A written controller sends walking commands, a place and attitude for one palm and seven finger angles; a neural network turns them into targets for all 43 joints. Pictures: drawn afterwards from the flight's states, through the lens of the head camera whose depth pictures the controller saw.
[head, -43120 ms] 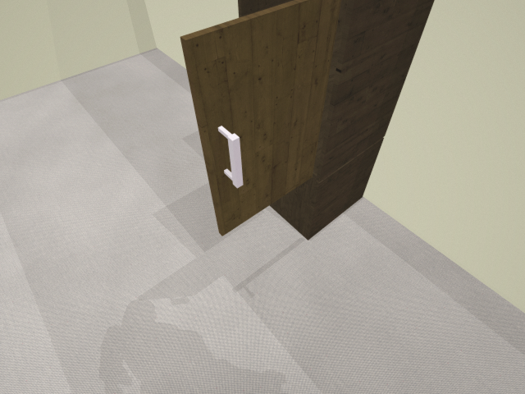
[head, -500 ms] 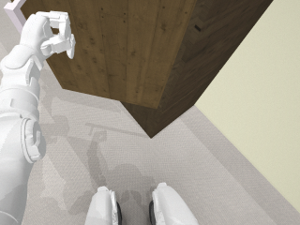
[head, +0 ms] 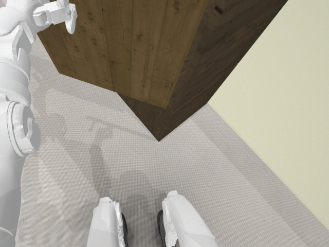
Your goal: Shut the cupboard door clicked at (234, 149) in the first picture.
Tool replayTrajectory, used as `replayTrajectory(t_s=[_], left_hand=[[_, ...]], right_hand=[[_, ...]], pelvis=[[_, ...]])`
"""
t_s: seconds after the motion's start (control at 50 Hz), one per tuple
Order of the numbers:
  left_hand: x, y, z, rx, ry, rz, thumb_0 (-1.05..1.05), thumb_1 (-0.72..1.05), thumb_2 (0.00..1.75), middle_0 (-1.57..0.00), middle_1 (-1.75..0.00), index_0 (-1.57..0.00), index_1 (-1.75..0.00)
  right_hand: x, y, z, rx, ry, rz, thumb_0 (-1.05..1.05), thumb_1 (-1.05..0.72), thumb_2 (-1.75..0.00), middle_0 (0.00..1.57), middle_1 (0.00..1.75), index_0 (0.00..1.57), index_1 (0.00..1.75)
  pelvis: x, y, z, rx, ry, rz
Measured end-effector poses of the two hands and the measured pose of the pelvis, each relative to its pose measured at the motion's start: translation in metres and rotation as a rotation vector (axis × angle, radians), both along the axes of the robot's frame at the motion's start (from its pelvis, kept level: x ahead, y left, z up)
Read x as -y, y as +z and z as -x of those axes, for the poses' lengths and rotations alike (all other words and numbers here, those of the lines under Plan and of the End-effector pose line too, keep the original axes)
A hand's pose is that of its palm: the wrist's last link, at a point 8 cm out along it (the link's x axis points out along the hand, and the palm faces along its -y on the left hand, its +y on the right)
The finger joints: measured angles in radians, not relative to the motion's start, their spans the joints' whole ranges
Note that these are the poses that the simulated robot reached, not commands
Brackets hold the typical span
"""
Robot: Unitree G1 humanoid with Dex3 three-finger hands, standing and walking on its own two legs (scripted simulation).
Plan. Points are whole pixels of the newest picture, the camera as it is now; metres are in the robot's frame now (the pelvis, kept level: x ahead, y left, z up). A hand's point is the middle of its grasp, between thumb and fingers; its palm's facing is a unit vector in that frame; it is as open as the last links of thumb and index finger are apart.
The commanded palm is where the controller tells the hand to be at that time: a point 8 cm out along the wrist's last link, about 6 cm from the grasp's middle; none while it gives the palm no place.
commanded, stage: push the door shut along its arc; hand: left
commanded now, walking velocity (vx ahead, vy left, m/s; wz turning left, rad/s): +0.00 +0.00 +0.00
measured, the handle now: out of the picture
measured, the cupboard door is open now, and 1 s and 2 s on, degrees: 33 26 26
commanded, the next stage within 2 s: pull the fist back off the door in 0.02 s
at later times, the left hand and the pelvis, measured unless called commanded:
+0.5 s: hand (85, 8) +0.60 +0.09 +0.11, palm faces +0.03 -1.00 -0.02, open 3.1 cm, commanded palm +0.56 +0.13 +0.11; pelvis +0.01 -0.01 +0.02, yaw +0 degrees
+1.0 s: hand (84, 44) +0.51 +0.10 +0.11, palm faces +0.02 -1.00 -0.04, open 3.1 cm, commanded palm +0.49 +0.15 +0.11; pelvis +0.04 -0.02 +0.05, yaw +2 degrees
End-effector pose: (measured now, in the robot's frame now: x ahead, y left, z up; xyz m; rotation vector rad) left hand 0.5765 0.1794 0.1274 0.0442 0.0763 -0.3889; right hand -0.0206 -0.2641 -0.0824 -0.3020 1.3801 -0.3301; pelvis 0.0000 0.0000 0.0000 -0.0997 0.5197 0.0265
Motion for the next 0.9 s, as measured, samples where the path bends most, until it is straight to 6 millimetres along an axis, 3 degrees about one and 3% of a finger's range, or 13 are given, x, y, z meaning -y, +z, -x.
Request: replayTrajectory(t_s=[0.16,0.24,0.32,0.44,0.56,0.7,0.9], left_hand=[[0.012,0.000,-0.010,0.001,0.012,0.027,0.02,1.00,1.00,-1.30,-1.50,-1.30,-1.50],[0.014,-0.007,-0.016,-0.007,0.276,0.128,0.02,0.91,0.95,-1.30,-1.50,-1.30,-1.50],[0.019,-0.012,-0.014,0.052,0.455,0.041,0.02,0.88,0.92,-1.29,-1.50,-1.30,-1.50],[0.032,-0.018,-0.007,0.030,0.419,-0.006,0.01,0.90,0.92,-1.29,-1.50,-1.30,-1.50],[0.030,-0.010,0.004,0.025,0.422,0.005,0.01,0.90,0.91,-1.29,-1.50,-1.30,-1.50],[0.026,-0.011,0.025,0.043,0.414,0.001,0.01,0.90,0.90,-1.29,-1.50,-1.30,-1.50],[0.028,-0.018,0.068,0.093,0.408,0.019,0.02,0.90,0.90,-1.30,-1.50,-1.30,-1.50]], right_hand=[[0.003,-0.003,0.007,-0.008,-0.004,0.018,0.00,-0.91,-0.90,0.20,0.30,0.21,0.30],[-0.005,-0.003,0.010,-0.022,0.024,-0.032,0.00,-0.91,-0.90,0.20,0.30,0.21,0.30],[-0.018,-0.003,0.018,-0.050,0.019,-0.114,0.00,-0.91,-0.90,0.20,0.30,0.21,0.30],[-0.033,0.005,0.033,-0.103,-0.057,-0.192,0.00,-0.91,-0.90,0.20,0.30,0.21,0.30],[-0.030,0.019,0.032,-0.112,-0.077,-0.206,0.00,-0.91,-0.90,0.20,0.30,0.21,0.30],[-0.008,0.028,0.005,-0.090,-0.045,-0.179,0.00,-0.91,-0.90,0.20,0.30,0.21,0.30],[0.016,0.027,-0.068,0.051,0.041,-0.136,0.00,-0.91,-0.90,0.20,0.30,0.20,0.30]], pelvis=[[0.002,-0.006,0.002,-0.018,-0.003,0.005],[0.002,-0.006,0.002,-0.032,-0.005,0.004],[0.004,-0.003,0.000,-0.038,-0.009,-0.005],[0.008,0.013,-0.007,-0.011,-0.014,-0.018],[0.011,0.029,-0.019,0.023,-0.020,-0.033],[0.013,0.040,-0.030,0.058,-0.013,-0.050],[0.015,0.047,-0.036,0.104,-0.001,-0.066]])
